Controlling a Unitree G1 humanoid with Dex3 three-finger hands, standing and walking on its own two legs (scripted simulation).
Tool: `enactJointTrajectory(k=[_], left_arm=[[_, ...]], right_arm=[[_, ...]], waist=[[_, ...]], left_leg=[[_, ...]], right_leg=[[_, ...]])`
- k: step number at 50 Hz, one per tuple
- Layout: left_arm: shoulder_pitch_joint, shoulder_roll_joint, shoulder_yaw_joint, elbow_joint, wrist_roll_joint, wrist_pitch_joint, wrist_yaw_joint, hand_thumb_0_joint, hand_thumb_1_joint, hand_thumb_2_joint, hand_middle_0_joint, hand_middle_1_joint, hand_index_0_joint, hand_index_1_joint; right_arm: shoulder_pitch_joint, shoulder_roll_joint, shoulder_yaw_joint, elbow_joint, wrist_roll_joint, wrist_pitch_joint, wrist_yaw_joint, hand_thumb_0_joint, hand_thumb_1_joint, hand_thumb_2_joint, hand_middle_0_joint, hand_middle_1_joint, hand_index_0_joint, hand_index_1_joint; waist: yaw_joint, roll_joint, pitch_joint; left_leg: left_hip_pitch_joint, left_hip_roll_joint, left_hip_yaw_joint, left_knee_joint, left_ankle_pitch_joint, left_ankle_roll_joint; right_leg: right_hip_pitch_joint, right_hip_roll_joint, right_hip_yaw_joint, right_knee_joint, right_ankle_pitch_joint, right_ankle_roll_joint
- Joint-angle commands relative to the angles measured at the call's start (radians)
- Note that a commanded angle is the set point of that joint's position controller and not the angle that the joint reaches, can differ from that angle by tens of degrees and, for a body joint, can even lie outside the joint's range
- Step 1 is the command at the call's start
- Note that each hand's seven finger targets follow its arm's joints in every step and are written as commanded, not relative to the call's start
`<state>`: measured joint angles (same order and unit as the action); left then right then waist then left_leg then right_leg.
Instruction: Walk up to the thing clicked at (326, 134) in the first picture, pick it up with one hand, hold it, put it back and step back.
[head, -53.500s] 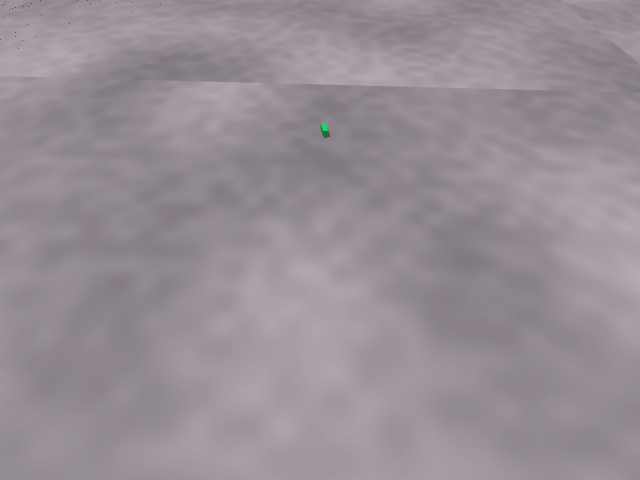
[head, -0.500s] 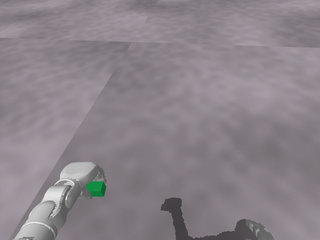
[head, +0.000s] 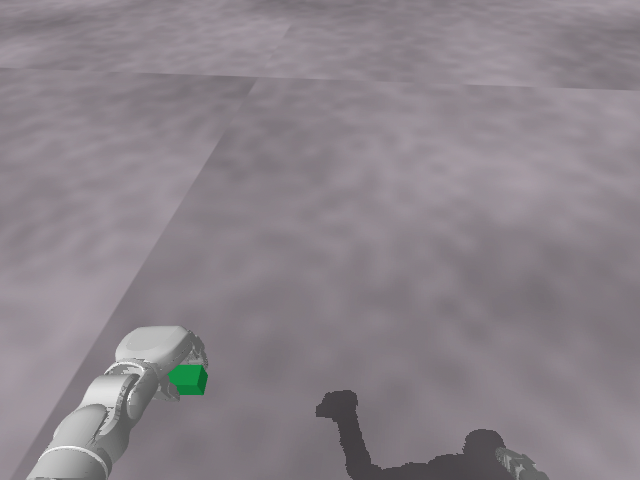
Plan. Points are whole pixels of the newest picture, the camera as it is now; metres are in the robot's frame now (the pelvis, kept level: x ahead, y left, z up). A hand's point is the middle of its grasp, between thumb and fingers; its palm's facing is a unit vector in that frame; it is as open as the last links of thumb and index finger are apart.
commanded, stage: crouch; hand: left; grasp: from above
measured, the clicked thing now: (171, 379) +0.31 +0.23 -0.07
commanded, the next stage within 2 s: lower in 1.86 s
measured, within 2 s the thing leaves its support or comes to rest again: neither
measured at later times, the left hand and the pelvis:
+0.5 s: hand (195, 401) +0.33 +0.24 -0.23, palm faces -0.43 +0.07 -0.90, open 6.2 cm; pelvis -0.03 +0.01 -0.12, yaw +1 degrees
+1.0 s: hand (219, 421) +0.37 +0.26 -0.46, palm faces -0.46 +0.03 -0.89, open 6.2 cm; pelvis -0.06 +0.01 -0.31, yaw -1 degrees
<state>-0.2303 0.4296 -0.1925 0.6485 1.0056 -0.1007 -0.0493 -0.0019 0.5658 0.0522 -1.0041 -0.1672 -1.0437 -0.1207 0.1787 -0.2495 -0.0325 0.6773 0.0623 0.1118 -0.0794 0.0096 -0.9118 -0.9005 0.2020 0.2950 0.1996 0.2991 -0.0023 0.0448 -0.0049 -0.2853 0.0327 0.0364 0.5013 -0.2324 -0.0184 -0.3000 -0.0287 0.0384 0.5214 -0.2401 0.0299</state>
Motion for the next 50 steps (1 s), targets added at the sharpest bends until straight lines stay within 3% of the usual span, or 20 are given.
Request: enactJointTrajectory(k=[1, 6, 10, 12, 16, 18, 19, 20, 22, 27, 29, 31, 39, 43, 46, 50], left_arm=[[-0.288, 0.191, 0.111, -0.121, 0.009, -0.031, 0.092, 0.0, 0.929, 0.261, -1.231, -0.258, -1.267, -0.224], [-0.359, 0.176, 0.102, 0.012, 0.067, -0.051, 0.196, 0.0, 0.932, 0.222, -1.238, -0.244, -1.276, -0.208], [-0.455, 0.157, 0.088, 0.111, 0.11, -0.057, 0.273, 0.0, 0.941, 0.226, -1.252, -0.247, -1.289, -0.211], [-0.473, 0.164, 0.096, 0.172, 0.142, -0.059, 0.315, 0.0, 0.92, 0.215, -1.247, -0.214, -1.28, -0.183], [-0.557, 0.152, 0.094, 0.289, 0.187, -0.048, 0.389, 0.0, 0.895, 0.2, -1.215, -0.233, -1.255, -0.194], [-0.644, 0.193, 0.118, 0.27, 0.193, -0.046, 0.416, 0.0, 0.866, 0.205, -1.204, -0.217, -1.238, -0.185], [-0.631, 0.205, 0.127, 0.32, 0.199, -0.039, 0.425, 0.0, 0.859, 0.208, -1.206, -0.209, -1.237, -0.179], [-0.629, 0.173, 0.113, 0.349, 0.195, -0.033, 0.431, 0.0, 0.866, 0.196, -1.204, -0.21, -1.239, -0.177], [-0.694, 0.23, 0.141, 0.348, 0.206, -0.033, 0.44, 0.0, 0.855, 0.216, -1.2, -0.202, -1.23, -0.174], [-0.725, 0.24, 0.166, 0.375, 0.197, -0.018, 0.443, 0.0, 0.788, 0.203, -1.136, -0.228, -1.172, -0.193], [-0.785, 0.277, 0.182, 0.349, 0.198, -0.018, 0.434, 0.0, 0.767, 0.216, -1.124, -0.226, -1.157, -0.195], [-0.756, 0.275, 0.185, 0.396, 0.2, -0.018, 0.42, 0.0, 0.765, 0.236, -1.115, -0.258, -1.152, -0.223], [-0.841, 0.344, 0.229, 0.424, 0.22, -0.072, 0.403, 0.0, 0.834, 0.216, -1.15, -0.247, -1.194, -0.203], [-0.878, 0.382, 0.255, 0.397, 0.24, -0.101, 0.42, 0.0, 0.873, 0.191, -1.173, -0.242, -1.224, -0.192], [-0.876, 0.372, 0.25, 0.444, 0.253, -0.103, 0.434, 0.0, 0.834, 0.174, -1.15, -0.232, -1.201, -0.182], [-0.932, 0.421, 0.275, 0.433, 0.26, -0.099, 0.449, 0.0, 0.811, 0.195, -1.154, -0.211, -1.194, -0.173]], right_arm=[[-0.079, -0.124, -0.041, -0.131, -0.008, -0.03, -0.001, 0.0, -0.898, -0.901, 0.199, 0.3, 0.2, 0.3], [-0.045, -0.134, -0.054, -0.101, -0.025, -0.022, 0.015, 0.0, -0.903, -0.902, 0.199, 0.3, 0.199, 0.3], [0.006, -0.142, -0.07, -0.068, -0.042, -0.027, 0.031, 0.0, -0.907, -0.902, 0.199, 0.3, 0.199, 0.3], [0.033, -0.14, -0.077, -0.064, -0.051, -0.031, 0.038, 0.0, -0.905, -0.901, 0.199, 0.3, 0.199, 0.3], [0.065, -0.151, -0.089, -0.063, -0.066, -0.043, 0.049, 0.0, -0.905, -0.901, 0.199, 0.299, 0.199, 0.299], [0.081, -0.158, -0.097, -0.06, -0.071, -0.053, 0.049, 0.0, -0.905, -0.901, 0.199, 0.299, 0.199, 0.299], [0.091, -0.164, -0.099, -0.057, -0.075, -0.056, 0.049, 0.0, -0.906, -0.902, 0.199, 0.299, 0.199, 0.299], [0.099, -0.163, -0.1, -0.051, -0.078, -0.062, 0.049, 0.0, -0.905, -0.901, 0.199, 0.299, 0.199, 0.299], [0.111, -0.17, -0.106, -0.036, -0.087, -0.073, 0.045, 0.0, -0.904, -0.901, 0.199, 0.299, 0.199, 0.299], [0.134, -0.177, -0.112, -0.031, -0.101, -0.098, 0.043, 0.0, -0.902, -0.899, 0.199, 0.299, 0.199, 0.299], [0.138, -0.179, -0.116, -0.028, -0.104, -0.107, 0.045, 0.0, -0.902, -0.9, 0.199, 0.299, 0.199, 0.299], [0.142, -0.178, -0.113, -0.025, -0.108, -0.113, 0.05, 0.0, -0.903, -0.901, 0.199, 0.299, 0.2, 0.299], [0.161, -0.191, -0.1, -0.005, -0.127, -0.144, 0.082, 0.0, -0.901, -0.9, 0.199, 0.299, 0.2, 0.299], [0.17, -0.2, -0.093, 0.006, -0.14, -0.158, 0.104, 0.0, -0.905, -0.901, 0.199, 0.299, 0.2, 0.299], [0.176, -0.203, -0.085, 0.023, -0.15, -0.163, 0.118, 0.0, -0.907, -0.902, 0.199, 0.299, 0.2, 0.299], [0.181, -0.212, -0.083, 0.031, -0.16, -0.168, 0.137, 0.0, -0.91, -0.904, 0.199, 0.299, 0.2, 0.299]], waist=[[-0.004, -0.063, -0.211], [-0.034, -0.059, -0.214], [-0.064, -0.054, -0.288], [-0.06, -0.043, -0.336], [-0.079, -0.035, -0.419], [-0.073, 0.021, -0.494], [-0.078, 0.035, -0.513], [-0.087, 0.03, -0.518], [-0.09, 0.047, -0.576], [-0.105, 0.057, -0.666], [-0.112, 0.073, -0.728], [-0.119, 0.073, -0.704], [-0.154, 0.085, -0.744], [-0.155, 0.147, -0.846], [-0.167, 0.177, -0.816], [-0.173, 0.195, -0.863]], left_leg=[[0.083, -0.047, 0.013, -0.029, 0.147, 0.028], [-0.013, -0.045, 0.006, 0.06, 0.092, 0.022], [-0.136, -0.043, 0.0, 0.213, 0.066, 0.019], [-0.235, -0.046, 0.002, 0.307, 0.05, 0.018], [-0.446, -0.048, 0.003, 0.487, -0.007, 0.022], [-0.496, -0.046, -0.005, 0.552, -0.029, 0.02], [-0.51, -0.042, -0.012, 0.581, -0.036, 0.019], [-0.545, -0.039, -0.021, 0.611, -0.041, 0.02], [-0.628, -0.036, -0.032, 0.685, -0.066, 0.024], [-0.787, -0.029, -0.058, 0.806, -0.155, 0.023], [-0.83, -0.03, -0.057, 0.86, -0.177, 0.026], [-0.886, -0.029, -0.071, 0.899, -0.207, 0.024], [-1.066, -0.036, -0.108, 1.066, -0.322, 0.028], [-1.066, -0.036, -0.103, 1.165, -0.227, 0.027], [-1.099, -0.035, -0.102, 1.21, -0.223, 0.025], [-1.13, -0.033, -0.088, 1.292, -0.187, 0.03]], right_leg=[[0.002, 0.047, -0.036, -0.065, 0.114, -0.031], [-0.118, 0.045, -0.041, 0.011, 0.069, -0.032], [-0.255, 0.045, -0.039, 0.147, 0.06, -0.032], [-0.321, 0.043, -0.039, 0.229, 0.049, -0.035], [-0.482, 0.041, -0.035, 0.389, 0.008, -0.037], [-0.563, 0.045, -0.046, 0.467, -0.021, -0.046], [-0.611, 0.049, -0.054, 0.505, -0.038, -0.051], [-0.66, 0.051, -0.062, 0.542, -0.049, -0.054], [-0.732, 0.052, -0.067, 0.617, -0.072, -0.057], [-0.883, 0.045, -0.077, 0.766, -0.148, -0.06], [-0.92, 0.046, -0.079, 0.815, -0.162, -0.061], [-0.999, 0.042, -0.086, 0.867, -0.196, -0.062], [-1.225, 0.04, -0.11, 1.042, -0.294, -0.065], [-1.298, 0.04, -0.12, 1.139, -0.23, -0.068], [-1.357, 0.04, -0.128, 1.183, -0.23, -0.068], [-1.38, 0.038, -0.13, 1.239, -0.191, -0.064]])
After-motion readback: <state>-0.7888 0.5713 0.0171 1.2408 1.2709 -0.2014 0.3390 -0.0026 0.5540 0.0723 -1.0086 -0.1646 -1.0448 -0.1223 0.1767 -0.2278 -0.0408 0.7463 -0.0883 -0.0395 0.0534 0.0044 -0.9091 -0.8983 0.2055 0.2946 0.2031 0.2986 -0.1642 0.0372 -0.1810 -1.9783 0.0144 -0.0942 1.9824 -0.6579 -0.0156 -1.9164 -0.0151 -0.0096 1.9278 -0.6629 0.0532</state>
